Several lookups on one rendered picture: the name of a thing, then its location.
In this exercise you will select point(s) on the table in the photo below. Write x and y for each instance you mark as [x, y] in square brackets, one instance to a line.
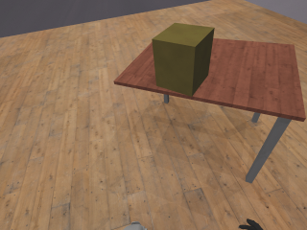
[261, 77]

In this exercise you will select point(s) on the carton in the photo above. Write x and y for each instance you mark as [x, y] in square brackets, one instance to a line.
[181, 57]

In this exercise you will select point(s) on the robot left shin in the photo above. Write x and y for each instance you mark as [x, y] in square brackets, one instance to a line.
[135, 222]

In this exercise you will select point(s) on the robot right hand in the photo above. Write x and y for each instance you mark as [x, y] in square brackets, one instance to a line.
[252, 225]

